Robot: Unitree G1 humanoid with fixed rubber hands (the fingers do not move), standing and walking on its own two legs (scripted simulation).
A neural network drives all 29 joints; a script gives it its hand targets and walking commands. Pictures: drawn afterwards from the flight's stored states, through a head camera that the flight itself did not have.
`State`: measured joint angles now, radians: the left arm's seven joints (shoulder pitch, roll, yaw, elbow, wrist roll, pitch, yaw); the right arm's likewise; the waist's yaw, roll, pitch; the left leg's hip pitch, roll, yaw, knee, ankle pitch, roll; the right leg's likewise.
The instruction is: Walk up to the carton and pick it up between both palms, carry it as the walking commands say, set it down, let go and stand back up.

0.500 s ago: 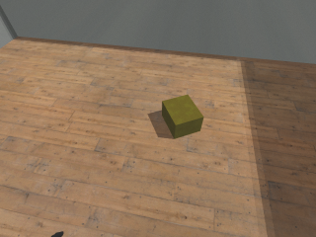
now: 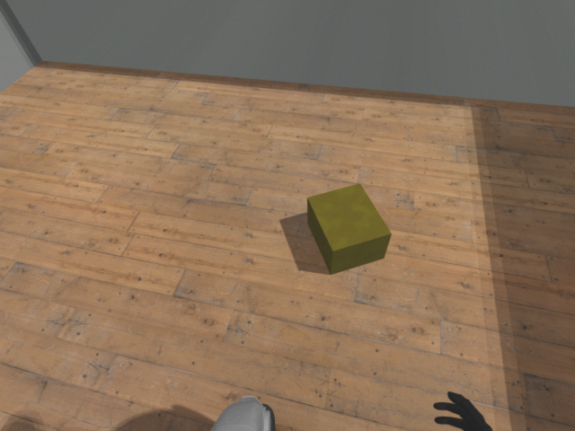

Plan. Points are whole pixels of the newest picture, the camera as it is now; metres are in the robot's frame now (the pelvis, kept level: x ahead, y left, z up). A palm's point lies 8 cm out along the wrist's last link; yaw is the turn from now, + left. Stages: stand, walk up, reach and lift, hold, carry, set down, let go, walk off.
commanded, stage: walk up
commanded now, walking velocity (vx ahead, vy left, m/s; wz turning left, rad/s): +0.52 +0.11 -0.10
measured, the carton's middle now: (345, 228) +0.95 -0.08 -0.69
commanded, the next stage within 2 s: none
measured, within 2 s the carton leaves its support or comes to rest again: neither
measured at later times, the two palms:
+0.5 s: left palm (207, 270) +0.40 +0.23 -0.11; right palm out of the picture +0.16 -0.24 -0.11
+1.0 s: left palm (201, 297) +0.34 +0.22 -0.12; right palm (451, 244) +0.50 -0.25 -0.13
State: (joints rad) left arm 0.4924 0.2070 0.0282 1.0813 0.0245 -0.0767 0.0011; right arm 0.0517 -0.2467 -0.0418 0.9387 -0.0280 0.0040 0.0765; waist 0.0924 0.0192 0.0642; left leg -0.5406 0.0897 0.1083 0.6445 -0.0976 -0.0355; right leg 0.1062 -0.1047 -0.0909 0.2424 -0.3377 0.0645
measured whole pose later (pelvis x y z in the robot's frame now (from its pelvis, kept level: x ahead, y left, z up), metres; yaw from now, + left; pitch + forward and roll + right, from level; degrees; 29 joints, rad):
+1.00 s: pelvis +0.40 -0.02 +0.01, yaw +0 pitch +0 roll +1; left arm 0.40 0.19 0.04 1.05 0.03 -0.05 0.01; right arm 0.13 -0.22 -0.04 0.99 -0.02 0.03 0.03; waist 0.07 0.02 0.04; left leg -0.42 0.10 0.08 0.66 -0.24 -0.06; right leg -0.16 -0.09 -0.12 0.34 -0.18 0.02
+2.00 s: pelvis +0.42 -0.07 +0.01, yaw +3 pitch +0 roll -2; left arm 0.21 0.24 0.07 1.00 0.04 0.04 0.00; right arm 0.35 -0.19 -0.07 1.11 -0.03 0.02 -0.06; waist -0.05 -0.01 0.02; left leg -0.22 0.06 -0.04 0.39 -0.19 -0.02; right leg -0.38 -0.01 -0.05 0.89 -0.34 0.05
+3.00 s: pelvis +0.60 -0.20 -0.01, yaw +19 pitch +1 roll +1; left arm 0.19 0.21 0.04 0.95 0.01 0.03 0.05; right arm 0.16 -0.23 -0.07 1.00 -0.02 0.03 -0.05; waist -0.03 0.02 0.09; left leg -0.33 0.01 0.09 0.57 -0.25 0.02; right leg -0.31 -0.09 -0.09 0.64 -0.28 0.04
